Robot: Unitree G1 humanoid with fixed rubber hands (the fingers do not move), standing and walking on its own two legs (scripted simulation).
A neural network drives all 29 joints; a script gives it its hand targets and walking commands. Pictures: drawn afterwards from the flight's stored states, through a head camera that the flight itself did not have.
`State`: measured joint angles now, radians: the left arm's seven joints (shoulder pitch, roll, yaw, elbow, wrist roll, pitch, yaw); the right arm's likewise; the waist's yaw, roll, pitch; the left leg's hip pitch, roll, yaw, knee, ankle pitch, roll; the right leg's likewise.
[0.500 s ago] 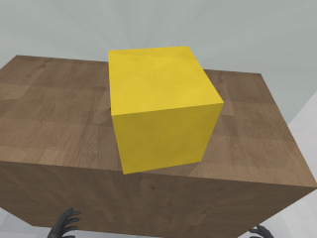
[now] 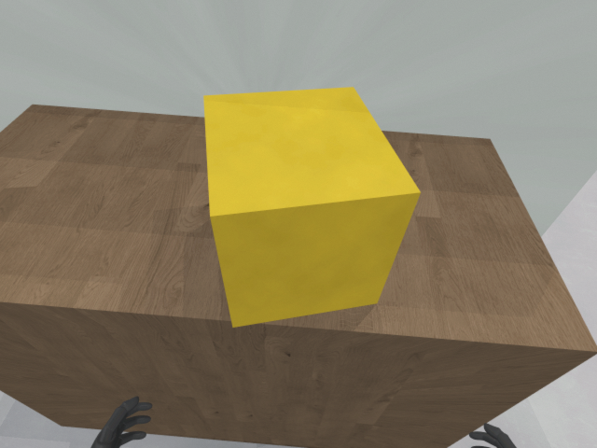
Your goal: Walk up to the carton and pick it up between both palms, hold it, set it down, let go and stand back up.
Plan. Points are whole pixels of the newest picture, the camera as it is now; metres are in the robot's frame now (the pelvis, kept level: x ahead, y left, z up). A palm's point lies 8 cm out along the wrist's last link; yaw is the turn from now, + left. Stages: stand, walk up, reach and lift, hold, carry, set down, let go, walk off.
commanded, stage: stand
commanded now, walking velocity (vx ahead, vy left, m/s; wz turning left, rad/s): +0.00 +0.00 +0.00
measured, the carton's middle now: (294, 204) +0.43 +0.04 +0.11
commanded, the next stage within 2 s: none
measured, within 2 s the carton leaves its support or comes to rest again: neither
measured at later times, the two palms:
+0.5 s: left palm out of the picture +0.13 +0.27 -0.09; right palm out of the picture +0.12 -0.27 -0.08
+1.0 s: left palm out of the picture +0.12 +0.27 -0.09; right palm out of the picture +0.12 -0.27 -0.09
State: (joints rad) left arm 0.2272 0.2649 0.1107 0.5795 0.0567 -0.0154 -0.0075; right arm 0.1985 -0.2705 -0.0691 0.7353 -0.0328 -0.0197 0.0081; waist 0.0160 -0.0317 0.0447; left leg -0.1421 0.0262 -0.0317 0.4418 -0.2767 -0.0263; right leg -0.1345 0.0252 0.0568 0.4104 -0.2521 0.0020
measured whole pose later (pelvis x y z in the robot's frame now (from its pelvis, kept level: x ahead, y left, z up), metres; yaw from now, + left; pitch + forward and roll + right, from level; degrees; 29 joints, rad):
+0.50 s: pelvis +0.00 +0.00 +0.00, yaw +0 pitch -2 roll -1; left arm 0.23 0.27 0.11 0.61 0.06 -0.02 -0.01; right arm 0.20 -0.27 -0.07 0.74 -0.03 -0.02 0.01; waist 0.02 -0.03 0.04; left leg -0.14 0.03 -0.03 0.44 -0.27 -0.03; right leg -0.13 0.03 0.06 0.42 -0.25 0.00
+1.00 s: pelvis -0.01 +0.00 +0.00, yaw +0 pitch -2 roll +0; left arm 0.23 0.27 0.10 0.63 0.06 -0.02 -0.01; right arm 0.20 -0.27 -0.07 0.76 -0.03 -0.02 0.01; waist 0.02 -0.02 0.04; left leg -0.14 0.03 -0.03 0.44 -0.27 -0.03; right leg -0.13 0.03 0.06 0.42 -0.25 0.00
